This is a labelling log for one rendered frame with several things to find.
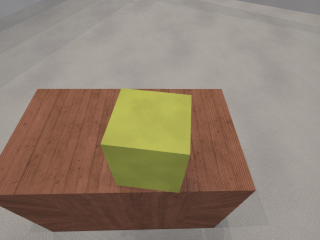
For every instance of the carton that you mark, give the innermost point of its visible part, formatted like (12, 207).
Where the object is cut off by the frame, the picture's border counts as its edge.
(147, 141)

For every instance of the pedestal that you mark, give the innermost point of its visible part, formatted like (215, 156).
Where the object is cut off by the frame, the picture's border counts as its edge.
(54, 173)

